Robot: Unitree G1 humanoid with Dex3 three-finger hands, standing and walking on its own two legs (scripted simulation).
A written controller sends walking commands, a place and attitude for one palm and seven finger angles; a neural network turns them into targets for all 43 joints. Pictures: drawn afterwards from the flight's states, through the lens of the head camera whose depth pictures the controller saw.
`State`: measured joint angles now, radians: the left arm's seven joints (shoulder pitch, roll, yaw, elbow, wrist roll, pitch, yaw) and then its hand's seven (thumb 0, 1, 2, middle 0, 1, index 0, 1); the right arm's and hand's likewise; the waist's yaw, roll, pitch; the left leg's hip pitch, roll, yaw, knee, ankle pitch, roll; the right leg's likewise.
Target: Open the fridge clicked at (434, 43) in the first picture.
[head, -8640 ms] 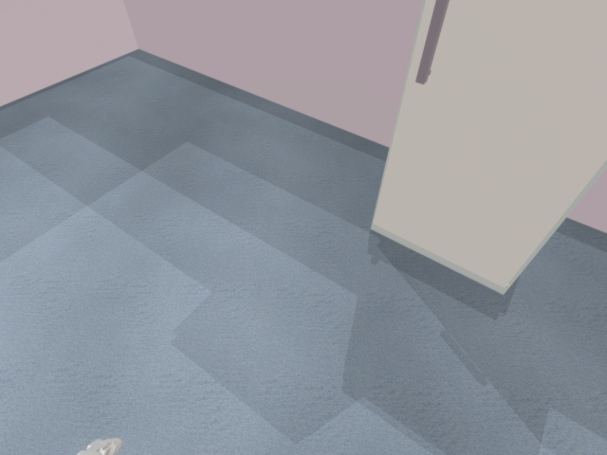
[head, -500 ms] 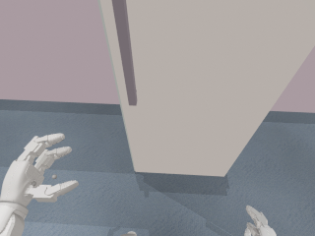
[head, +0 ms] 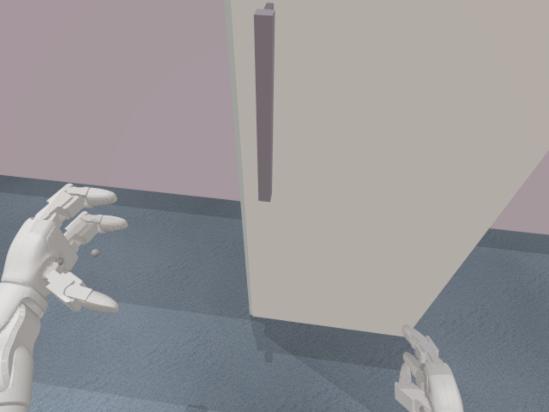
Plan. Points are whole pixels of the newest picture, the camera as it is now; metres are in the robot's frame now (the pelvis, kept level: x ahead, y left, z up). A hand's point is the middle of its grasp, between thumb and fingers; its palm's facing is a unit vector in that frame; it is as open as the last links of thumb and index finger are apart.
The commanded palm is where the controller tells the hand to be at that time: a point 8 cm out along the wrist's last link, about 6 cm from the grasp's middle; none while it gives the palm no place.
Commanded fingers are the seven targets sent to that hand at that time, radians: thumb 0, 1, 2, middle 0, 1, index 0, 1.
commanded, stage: raise the hand to about handle height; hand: left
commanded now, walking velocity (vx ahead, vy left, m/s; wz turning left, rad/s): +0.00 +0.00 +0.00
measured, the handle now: (266, 118) +0.53 +0.08 +0.17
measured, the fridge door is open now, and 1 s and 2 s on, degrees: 0 0 0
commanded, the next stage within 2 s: move the hooked fingers beside the handle in 0.68 s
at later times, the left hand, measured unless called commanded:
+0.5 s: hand (109, 233) +0.27 +0.24 +0.16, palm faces +0.02 -1.00 -0.06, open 13.9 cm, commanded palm +0.24 +0.29 +0.16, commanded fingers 0.00 -0.50 0.30 -0.30 -1.20 -0.30 -1.20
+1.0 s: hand (130, 220) +0.30 +0.23 +0.15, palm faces +0.01 -1.00 -0.03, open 13.9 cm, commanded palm +0.28 +0.27 +0.16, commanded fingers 0.00 -0.50 0.30 -0.30 -1.20 -0.30 -1.20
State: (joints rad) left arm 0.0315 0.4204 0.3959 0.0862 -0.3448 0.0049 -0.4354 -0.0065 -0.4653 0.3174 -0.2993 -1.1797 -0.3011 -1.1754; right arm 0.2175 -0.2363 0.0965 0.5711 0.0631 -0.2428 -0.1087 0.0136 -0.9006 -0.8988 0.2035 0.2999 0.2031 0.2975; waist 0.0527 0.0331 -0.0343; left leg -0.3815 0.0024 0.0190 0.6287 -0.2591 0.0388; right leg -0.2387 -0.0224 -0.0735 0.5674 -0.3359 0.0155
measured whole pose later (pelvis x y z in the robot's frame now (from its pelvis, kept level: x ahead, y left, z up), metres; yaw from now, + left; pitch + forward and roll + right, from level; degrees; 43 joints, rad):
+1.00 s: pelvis +0.01 -0.04 +0.00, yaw +0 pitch +0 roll +0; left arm -0.14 0.44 0.42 0.28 -0.34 0.05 -0.47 -0.01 -0.50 0.30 -0.30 -1.20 -0.30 -1.20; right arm 0.23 -0.27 0.06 0.61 0.08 -0.22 -0.13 0.01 -0.90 -0.90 0.20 0.30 0.20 0.30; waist 0.04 0.05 -0.03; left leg -0.32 0.03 0.01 0.56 -0.24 -0.01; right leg -0.21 0.01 -0.08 0.54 -0.34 -0.03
